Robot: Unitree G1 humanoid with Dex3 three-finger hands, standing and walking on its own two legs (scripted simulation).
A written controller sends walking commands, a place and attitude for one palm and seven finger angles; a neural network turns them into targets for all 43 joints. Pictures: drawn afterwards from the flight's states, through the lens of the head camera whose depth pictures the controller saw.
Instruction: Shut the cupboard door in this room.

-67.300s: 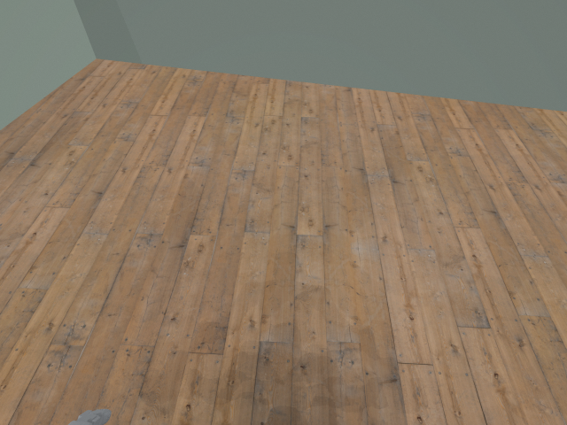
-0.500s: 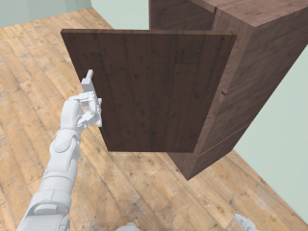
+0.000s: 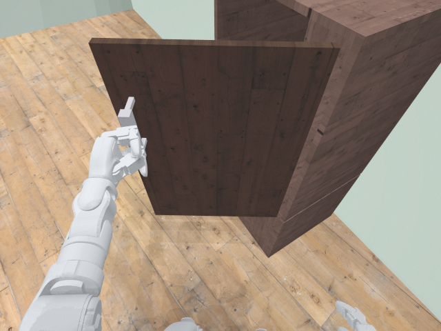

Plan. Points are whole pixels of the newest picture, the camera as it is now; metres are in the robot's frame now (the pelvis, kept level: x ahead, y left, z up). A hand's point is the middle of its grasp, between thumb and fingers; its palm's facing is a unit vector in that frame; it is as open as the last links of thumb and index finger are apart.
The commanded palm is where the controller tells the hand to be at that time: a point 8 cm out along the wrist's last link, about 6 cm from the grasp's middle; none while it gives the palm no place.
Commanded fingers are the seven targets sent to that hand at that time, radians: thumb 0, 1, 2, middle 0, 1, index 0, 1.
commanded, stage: push the door shut along its arc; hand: left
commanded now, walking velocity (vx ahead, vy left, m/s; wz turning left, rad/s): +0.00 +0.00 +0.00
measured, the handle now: (135, 130) +0.48 +0.19 +0.08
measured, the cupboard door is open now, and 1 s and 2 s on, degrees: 57 40 28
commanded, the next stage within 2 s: pull the fist back off the door in 1.74 s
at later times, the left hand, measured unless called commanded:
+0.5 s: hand (150, 136) +0.46 +0.15 +0.09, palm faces -0.14 -0.99 -0.02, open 3.1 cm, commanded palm +0.46 +0.19 +0.09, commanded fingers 0.00 0.90 0.90 -1.30 -1.50 -1.30 -1.50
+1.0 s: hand (168, 116) +0.51 +0.12 +0.09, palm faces -0.26 -0.96 +0.00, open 3.1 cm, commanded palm +0.52 +0.16 +0.09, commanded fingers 0.00 0.90 0.90 -1.30 -1.50 -1.30 -1.50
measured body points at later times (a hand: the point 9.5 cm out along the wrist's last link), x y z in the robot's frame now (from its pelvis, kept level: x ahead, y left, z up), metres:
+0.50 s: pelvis -0.01 +0.00 -0.01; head +0.07 +0.01 +0.43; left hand +0.46 +0.21 +0.09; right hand +0.04 -0.27 -0.13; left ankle +0.05 +0.08 -0.70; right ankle +0.00 -0.10 -0.70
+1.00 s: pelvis +0.00 +0.01 -0.03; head +0.11 +0.02 +0.41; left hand +0.52 +0.18 +0.10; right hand +0.00 -0.27 -0.14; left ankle +0.05 +0.08 -0.70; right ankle +0.00 -0.10 -0.70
